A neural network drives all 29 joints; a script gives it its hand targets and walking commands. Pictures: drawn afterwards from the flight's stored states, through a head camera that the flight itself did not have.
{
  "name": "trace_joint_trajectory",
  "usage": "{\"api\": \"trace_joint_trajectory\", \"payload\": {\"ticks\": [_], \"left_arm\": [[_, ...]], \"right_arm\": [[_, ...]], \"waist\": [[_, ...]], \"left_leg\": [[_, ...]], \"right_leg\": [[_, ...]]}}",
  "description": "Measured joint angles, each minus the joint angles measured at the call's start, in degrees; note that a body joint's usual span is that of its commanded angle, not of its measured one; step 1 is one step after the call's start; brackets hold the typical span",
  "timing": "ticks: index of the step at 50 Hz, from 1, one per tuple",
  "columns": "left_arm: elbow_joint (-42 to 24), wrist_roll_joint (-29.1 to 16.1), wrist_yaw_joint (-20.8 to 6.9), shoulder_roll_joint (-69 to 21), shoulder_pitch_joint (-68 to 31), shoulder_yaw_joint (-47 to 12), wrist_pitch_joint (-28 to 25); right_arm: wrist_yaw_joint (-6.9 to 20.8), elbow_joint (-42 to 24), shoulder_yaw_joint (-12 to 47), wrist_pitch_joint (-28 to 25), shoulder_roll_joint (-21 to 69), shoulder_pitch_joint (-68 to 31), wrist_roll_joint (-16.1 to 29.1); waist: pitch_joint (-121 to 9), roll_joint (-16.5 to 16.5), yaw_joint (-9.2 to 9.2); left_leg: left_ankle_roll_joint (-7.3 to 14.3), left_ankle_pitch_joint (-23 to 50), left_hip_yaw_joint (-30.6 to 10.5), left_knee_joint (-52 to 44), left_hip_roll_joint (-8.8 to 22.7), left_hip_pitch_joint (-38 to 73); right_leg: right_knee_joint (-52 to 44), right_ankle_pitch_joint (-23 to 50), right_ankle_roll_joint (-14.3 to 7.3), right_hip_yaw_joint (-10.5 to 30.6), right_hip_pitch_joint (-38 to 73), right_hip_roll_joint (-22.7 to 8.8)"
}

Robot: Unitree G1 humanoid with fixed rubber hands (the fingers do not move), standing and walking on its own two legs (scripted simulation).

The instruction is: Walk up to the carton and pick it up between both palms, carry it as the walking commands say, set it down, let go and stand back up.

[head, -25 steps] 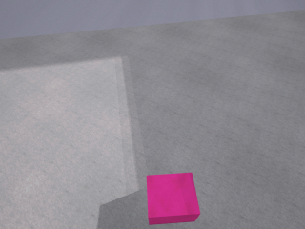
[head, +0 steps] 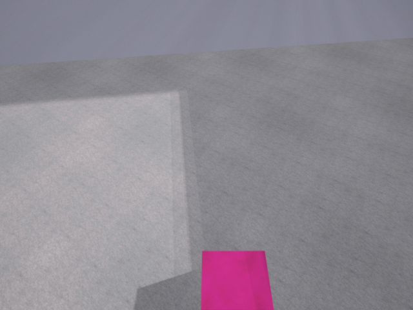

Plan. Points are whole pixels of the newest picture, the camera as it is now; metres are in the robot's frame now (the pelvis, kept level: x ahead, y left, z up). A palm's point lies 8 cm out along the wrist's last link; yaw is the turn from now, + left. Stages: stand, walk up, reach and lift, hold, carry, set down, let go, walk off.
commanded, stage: walk up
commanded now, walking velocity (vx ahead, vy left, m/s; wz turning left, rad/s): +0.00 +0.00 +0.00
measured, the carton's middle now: (233, 285) +0.39 -0.05 -0.68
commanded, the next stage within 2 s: stand in 0.42 s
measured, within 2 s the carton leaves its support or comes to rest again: neither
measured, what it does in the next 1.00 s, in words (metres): stands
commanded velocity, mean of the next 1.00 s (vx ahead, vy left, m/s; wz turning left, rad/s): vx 0.00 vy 0.00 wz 0.00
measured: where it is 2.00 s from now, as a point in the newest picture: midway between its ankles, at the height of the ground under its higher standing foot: outside the picture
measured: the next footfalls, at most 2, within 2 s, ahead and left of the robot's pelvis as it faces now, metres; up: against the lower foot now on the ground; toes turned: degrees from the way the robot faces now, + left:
none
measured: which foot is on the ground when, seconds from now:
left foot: down 0.00-1.00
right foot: down 0.00-1.00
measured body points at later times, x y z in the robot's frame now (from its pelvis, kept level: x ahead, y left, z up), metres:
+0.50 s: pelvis -0.02 +0.01 +0.00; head -0.02 +0.01 +0.45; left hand -0.04 +0.23 -0.16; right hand -0.03 -0.21 -0.16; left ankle -0.03 +0.12 -0.74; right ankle -0.04 -0.12 -0.74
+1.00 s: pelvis -0.03 -0.01 +0.00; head -0.02 -0.01 +0.45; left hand -0.06 +0.20 -0.16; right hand -0.04 -0.22 -0.16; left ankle -0.03 +0.12 -0.74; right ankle -0.04 -0.12 -0.74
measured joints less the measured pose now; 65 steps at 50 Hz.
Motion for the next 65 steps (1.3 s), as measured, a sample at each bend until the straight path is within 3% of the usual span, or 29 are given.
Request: {"api": "trace_joint_trajectory", "payload": {"ticks": [7, 23, 28, 65], "left_arm": [[2.5, -0.1, 0.1, -0.2, 1.8, -0.5, 0.1], [6.3, 0.2, 0.6, -1.1, 3.1, -0.3, -0.1], [6.1, 0.4, 0.7, -1.5, 2.9, -0.1, 0.3], [5.9, 0.8, 0.9, -3.3, 5.0, -0.1, -0.6]], "right_arm": [[0.0, 2.2, 0.1, -0.5, 0.3, 0.2, 0.2], [-0.2, 6.3, -0.2, -0.3, 2.0, 3.3, 0.4], [-0.4, 6.6, -0.3, 0.0, 2.7, 4.5, -0.1], [-1.0, 7.1, -0.8, 0.0, 2.9, 5.0, -0.1]], "waist": [[0.7, 0.4, 0.51], [1.6, 0.9, -0.58], [0.9, 0.5, -1.19], [0.0, 1.0, -1.05]], "left_leg": [[0.5, 0.7, 0.5, -1.5, -0.3, 1.8], [1.2, 2.7, 0.8, -3.1, -1.1, 1.8], [1.0, 2.9, 0.4, -2.6, -1.2, 0.7], [-1.0, 3.1, -1.0, -1.3, 0.7, -1.4]], "right_leg": [[-2.4, 1.4, 0.6, 0.4, 2.0, -0.2], [-2.9, 3.0, 1.1, 1.1, 1.4, -0.9], [-1.8, 2.7, 1.0, 0.7, 0.2, -1.0], [-0.9, 2.6, -1.0, 0.0, -1.5, 0.9]]}}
